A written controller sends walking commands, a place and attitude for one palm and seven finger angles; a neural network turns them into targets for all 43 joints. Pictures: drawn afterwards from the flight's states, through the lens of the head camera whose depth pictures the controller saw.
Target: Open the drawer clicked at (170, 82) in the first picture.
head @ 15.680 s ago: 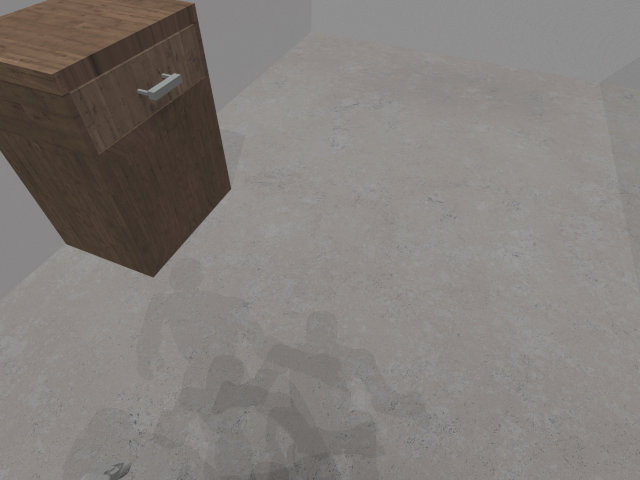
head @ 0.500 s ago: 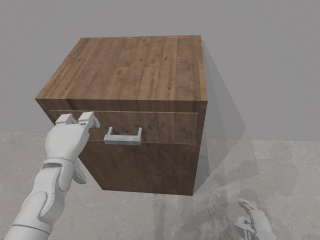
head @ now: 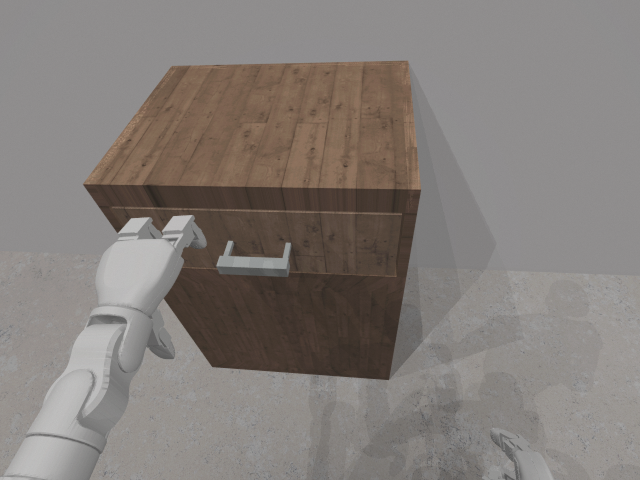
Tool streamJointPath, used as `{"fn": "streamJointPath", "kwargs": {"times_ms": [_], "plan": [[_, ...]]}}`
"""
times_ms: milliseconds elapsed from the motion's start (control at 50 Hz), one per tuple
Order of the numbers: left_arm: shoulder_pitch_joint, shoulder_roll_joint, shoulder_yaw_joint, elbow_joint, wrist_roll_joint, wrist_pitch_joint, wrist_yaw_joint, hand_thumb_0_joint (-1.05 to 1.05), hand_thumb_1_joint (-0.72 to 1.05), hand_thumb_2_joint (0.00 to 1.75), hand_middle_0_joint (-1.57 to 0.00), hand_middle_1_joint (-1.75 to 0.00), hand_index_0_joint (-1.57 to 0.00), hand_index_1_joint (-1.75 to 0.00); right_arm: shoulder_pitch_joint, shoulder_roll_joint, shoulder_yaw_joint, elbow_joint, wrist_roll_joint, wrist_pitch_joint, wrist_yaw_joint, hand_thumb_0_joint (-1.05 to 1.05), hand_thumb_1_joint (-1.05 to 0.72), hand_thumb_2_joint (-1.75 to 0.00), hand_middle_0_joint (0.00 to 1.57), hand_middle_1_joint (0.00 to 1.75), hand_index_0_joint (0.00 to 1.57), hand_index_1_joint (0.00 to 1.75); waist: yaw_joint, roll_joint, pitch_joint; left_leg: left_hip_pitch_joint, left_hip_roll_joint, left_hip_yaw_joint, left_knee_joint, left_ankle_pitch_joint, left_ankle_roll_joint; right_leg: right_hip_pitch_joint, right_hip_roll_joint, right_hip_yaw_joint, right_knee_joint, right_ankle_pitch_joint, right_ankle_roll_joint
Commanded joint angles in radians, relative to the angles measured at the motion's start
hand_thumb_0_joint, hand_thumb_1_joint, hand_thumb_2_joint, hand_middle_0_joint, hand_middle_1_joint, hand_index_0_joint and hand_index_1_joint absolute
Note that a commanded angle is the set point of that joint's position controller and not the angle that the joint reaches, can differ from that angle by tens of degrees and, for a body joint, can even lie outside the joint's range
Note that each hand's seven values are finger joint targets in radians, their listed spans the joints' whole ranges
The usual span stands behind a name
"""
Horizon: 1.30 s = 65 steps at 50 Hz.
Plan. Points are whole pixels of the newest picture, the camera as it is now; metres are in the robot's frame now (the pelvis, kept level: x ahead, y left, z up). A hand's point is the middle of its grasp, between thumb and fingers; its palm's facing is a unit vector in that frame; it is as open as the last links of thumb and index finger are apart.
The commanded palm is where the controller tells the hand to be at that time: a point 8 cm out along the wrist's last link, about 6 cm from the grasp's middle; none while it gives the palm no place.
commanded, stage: move the hooked fingers above the handle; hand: left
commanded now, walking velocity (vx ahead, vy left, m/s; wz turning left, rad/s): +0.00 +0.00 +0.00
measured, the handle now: (256, 256) +0.50 +0.20 -0.10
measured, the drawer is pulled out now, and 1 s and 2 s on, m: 0.00 0.00 0.00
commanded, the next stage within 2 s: none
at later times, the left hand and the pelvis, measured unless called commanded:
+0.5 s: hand (198, 273) +0.36 +0.22 +0.05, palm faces +0.02 -0.06 -1.00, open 13.8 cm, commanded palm +0.33 +0.23 +0.10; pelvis +0.01 -0.01 -0.01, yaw +0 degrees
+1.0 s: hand (224, 273) +0.39 +0.21 +0.00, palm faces -0.07 -0.05 -1.00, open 13.8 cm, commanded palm +0.38 +0.21 +0.06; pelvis +0.03 -0.01 -0.02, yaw +0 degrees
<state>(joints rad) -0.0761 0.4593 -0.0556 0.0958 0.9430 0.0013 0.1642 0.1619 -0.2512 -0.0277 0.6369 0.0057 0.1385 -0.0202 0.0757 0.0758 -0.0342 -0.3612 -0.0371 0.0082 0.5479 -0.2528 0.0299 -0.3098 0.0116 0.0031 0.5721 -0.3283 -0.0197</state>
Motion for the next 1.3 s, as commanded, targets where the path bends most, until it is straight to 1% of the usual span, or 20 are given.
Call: {"fn": "streamJointPath", "kwargs": {"times_ms": [0, 80, 140, 200, 260, 320, 420, 500, 600, 680, 700, 740, 800, 880, 960, 1000, 1080, 1140, 1180, 1280], "plan": [[-0.247, 0.173, 0.093, -0.152, -0.008, 0.045, 0.015, 0.0, -0.5, 0.3, -0.3, -1.2, -0.3, -1.2, -0.138, -0.105, -0.026, -0.159, 0.013, -0.048, -0.01, 0.0, -0.9, -0.9, 0.2, 0.3, 0.2, 0.3, -0.015, -0.085, -0.227, 0.159, 0.004, -0.014, -0.066, 0.176, 0.008, 0.03, 0.02, 0.008, -0.097, 0.176, -0.016], [-0.258, 0.151, 0.048, -0.126, -0.011, 0.059, -0.032, 0.0, -0.5, 0.3, -0.3, -1.2, -0.3, -1.2, -0.134, -0.104, -0.016, -0.164, 0.012, -0.045, -0.016, 0.0, -0.9, -0.9, 0.2, 0.3, 0.2, 0.3, -0.022, -0.126, -0.183, 0.14, 0.0, -0.009, -0.073, 0.157, 0.014, 0.03, 0.013, 0.004, -0.102, 0.174, -0.011], [-0.335, 0.188, 0.073, -0.078, 0.005, 0.031, -0.041, 0.0, -0.5, 0.3, -0.3, -1.2, -0.3, -1.2, -0.121, -0.105, -0.011, -0.156, 0.009, -0.047, -0.025, 0.0, -0.9, -0.9, 0.2, 0.3, 0.2, 0.3, -0.025, -0.118, -0.154, 0.122, -0.005, -0.006, -0.065, 0.13, 0.016, 0.005, 0.013, 0.01, -0.105, 0.151, -0.012], [-0.419, 0.226, 0.104, -0.084, 0.03, -0.019, -0.019, 0.0, -0.5, 0.3, -0.3, -1.2, -0.3, -1.2, -0.113, -0.103, -0.015, -0.152, 0.001, -0.051, -0.033, 0.0, -0.9, -0.9, 0.2, 0.3, 0.2, 0.3, -0.021, -0.062, -0.208, 0.132, -0.009, -0.006, -0.045, 0.142, 0.015, 0.0, 0.016, 0.016, -0.09, 0.155, -0.017], [-0.471, 0.188, 0.083, -0.069, 0.037, -0.058, 0.022, 0.0, -0.5, 0.3, -0.3, -1.2, -0.3, -1.2, -0.091, -0.09, -0.024, -0.143, 0.0, -0.062, -0.034, 0.0, -0.9, -0.9, 0.2, 0.3, 0.2, 0.3, -0.027, -0.005, -0.258, 0.149, -0.009, -0.008, -0.017, 0.17, 0.014, -0.024, 0.017, 0.011, -0.061, 0.18, -0.023], [-0.453, 0.223, 0.133, -0.007, 0.042, -0.059, 0.058, 0.0, -0.5, 0.3, -0.3, -1.2, -0.3, -1.2, -0.072, -0.095, -0.033, -0.129, -0.001, -0.062, -0.034, 0.0, -0.9, -0.9, 0.2, 0.3, 0.2, 0.3, -0.022, -0.039, -0.3, 0.123, -0.011, -0.002, 0.011, 0.222, 0.014, -0.004, 0.02, 0.019, -0.038, 0.253, -0.022], [-0.388, 0.135, 0.066, 0.062, 0.04, -0.003, 0.073, 0.0, -0.5, 0.3, -0.3, -1.2, -0.3, -1.2, -0.054, -0.105, -0.046, -0.129, 0.006, -0.052, -0.016, 0.0, -0.9, -0.9, 0.2, 0.3, 0.2, 0.3, -0.03, -0.072, -0.323, 0.098, -0.005, 0.005, 0.034, 0.282, 0.01, -0.009, 0.022, 0.011, -0.007, 0.338, -0.02], [-0.387, 0.138, 0.057, 0.071, 0.045, 0.022, 0.053, 0.0, -0.5, 0.3, -0.3, -1.2, -0.3, -1.2, -0.049, -0.119, -0.051, -0.136, 0.007, -0.04, -0.015, 0.0, -0.9, -0.9, 0.2, 0.3, 0.2, 0.3, -0.04, -0.13, -0.334, 0.074, -0.007, 0.009, 0.05, 0.309, 0.016, 0.008, 0.022, 0.022, 0.004, 0.408, -0.014], [-0.431, 0.17, 0.087, 0.02, 0.055, -0.021, 0.071, 0.0, -0.5, 0.3, -0.3, -1.2, -0.3, -1.2, -0.025, -0.116, -0.059, -0.131, -0.004, -0.036, -0.021, 0.0, -0.9, -0.9, 0.2, 0.3, 0.2, 0.3, -0.043, -0.102, -0.373, 0.077, -0.009, 0.007, 0.079, 0.347, 0.021, 0.008, 0.02, 0.029, 0.03, 0.465, -0.013], [-0.496, 0.196, 0.123, 0.106, 0.078, -0.044, 0.124, 0.0, -0.5, 0.3, -0.3, -1.2, -0.3, -1.2, -0.002, -0.107, -0.06, -0.107, 0.0, -0.033, -0.028, 0.0, -0.9, -0.9, 0.2, 0.3, 0.2, 0.3, -0.053, -0.083, -0.347, 0.038, -0.011, 0.011, 0.096, 0.307, 0.02, -0.036, 0.02, 0.024, 0.045, 0.428, -0.015], [-0.494, 0.234, 0.162, 0.113, 0.086, -0.044, 0.138, 0.0, -0.5, 0.3, -0.3, -1.2, -0.3, -1.2, 0.0, -0.11, -0.063, -0.104, -0.003, -0.033, -0.03, 0.0, -0.9, -0.9, 0.2, 0.3, 0.2, 0.3, -0.044, -0.079, -0.369, 0.036, -0.012, 0.014, 0.103, 0.319, 0.02, -0.022, 0.024, 0.031, 0.047, 0.445, -0.017], [-0.487, 0.223, 0.158, 0.143, 0.093, -0.036, 0.163, 0.0, -0.5, 0.3, -0.3, -1.2, -0.3, -1.2, 0.004, -0.104, -0.065, -0.102, -0.001, -0.03, -0.028, 0.0, -0.9, -0.9, 0.2, 0.3, 0.2, 0.3, -0.036, -0.046, -0.406, 0.026, -0.017, 0.016, 0.112, 0.333, 0.015, -0.017, 0.022, 0.03, 0.066, 0.46, -0.02], [-0.517, 0.119, 0.065, 0.182, 0.094, -0.009, 0.168, 0.0, -0.5, 0.3, -0.3, -1.2, -0.3, -1.2, 0.018, -0.108, -0.076, -0.091, 0.001, -0.031, -0.014, 0.0, -0.9, -0.9, 0.2, 0.3, 0.2, 0.3, -0.072, -0.044, -0.417, 0.059, -0.005, 0.013, 0.133, 0.388, 0.012, -0.071, 0.032, 0.013, 0.075, 0.468, -0.021], [-0.518, 0.07, -0.003, 0.244, 0.082, 0.03, 0.135, 0.0, -0.5, 0.3, -0.3, -1.2, -0.3, -1.2, 0.032, -0.118, -0.077, -0.098, 0.006, -0.023, -0.011, 0.0, -0.9, -0.9, 0.2, 0.3, 0.2, 0.3, -0.092, -0.098, -0.396, 0.038, -0.002, 0.013, 0.135, 0.358, 0.016, -0.082, 0.03, 0.011, 0.069, 0.463, -0.013], [-0.582, 0.095, 0.008, 0.307, 0.085, 0.015, 0.11, 0.0, -0.5, 0.3, -0.3, -1.2, -0.3, -1.2, 0.05, -0.123, -0.072, -0.098, 0.002, -0.012, -0.022, 0.0, -0.9, -0.9, 0.2, 0.3, 0.2, 0.3, -0.104, -0.159, -0.362, -0.008, -0.007, 0.014, 0.138, 0.304, 0.024, -0.083, 0.024, 0.013, 0.069, 0.452, -0.009], [-0.639, 0.155, 0.063, 0.275, 0.1, -0.029, 0.123, 0.0, -0.5, 0.3, -0.3, -1.2, -0.3, -1.2, 0.058, -0.122, -0.075, -0.095, -0.005, -0.013, -0.027, 0.0, -0.9, -0.9, 0.2, 0.3, 0.2, 0.3, -0.087, -0.121, -0.416, -0.004, -0.009, 0.013, 0.151, 0.328, 0.023, -0.075, 0.023, 0.024, 0.085, 0.468, -0.013], [-0.68, 0.171, 0.107, 0.306, 0.136, -0.09, 0.194, 0.0, -0.5, 0.3, -0.3, -1.2, -0.3, -1.2, 0.071, -0.103, -0.077, -0.079, -0.012, -0.014, -0.027, 0.0, -0.9, -0.9, 0.2, 0.3, 0.2, 0.3, -0.081, -0.031, -0.448, -0.015, -0.006, 0.006, 0.191, 0.353, 0.016, -0.136, 0.027, 0.018, 0.131, 0.447, -0.022], [-0.682, 0.148, 0.103, 0.408, 0.155, -0.07, 0.253, 0.0, -0.5, 0.3, -0.3, -1.2, -0.3, -1.2, 0.079, -0.102, -0.08, -0.069, -0.012, -0.015, -0.016, 0.0, -0.9, -0.9, 0.2, 0.3, 0.2, 0.3, -0.086, -0.01, -0.422, -0.059, -0.004, 0.008, 0.206, 0.305, 0.01, -0.201, 0.036, 0.002, 0.146, 0.369, -0.028], [-0.703, 0.134, 0.087, 0.48, 0.156, -0.031, 0.275, 0.0, -0.5, 0.3, -0.3, -1.2, -0.3, -1.2, 0.092, -0.109, -0.083, -0.063, -0.01, -0.015, -0.011, 0.0, -0.9, -0.9, 0.2, 0.3, 0.2, 0.3, -0.1, -0.045, -0.419, -0.085, -0.004, 0.013, 0.21, 0.268, 0.011, -0.217, 0.039, 0.0, 0.142, 0.341, -0.026], [-0.822, 0.077, 0.003, 0.568, 0.133, 0.028, 0.245, 0.0, -0.5, 0.3, -0.3, -1.2, -0.3, -1.2, 0.135, -0.123, -0.093, -0.054, -0.003, -0.012, -0.01, 0.0, -0.9, -0.9, 0.2, 0.3, 0.2, 0.3, -0.146, -0.098, -0.48, -0.073, 0.001, 0.015, 0.215, 0.252, 0.02, -0.207, 0.039, 0.005, 0.128, 0.354, -0.015]]}}
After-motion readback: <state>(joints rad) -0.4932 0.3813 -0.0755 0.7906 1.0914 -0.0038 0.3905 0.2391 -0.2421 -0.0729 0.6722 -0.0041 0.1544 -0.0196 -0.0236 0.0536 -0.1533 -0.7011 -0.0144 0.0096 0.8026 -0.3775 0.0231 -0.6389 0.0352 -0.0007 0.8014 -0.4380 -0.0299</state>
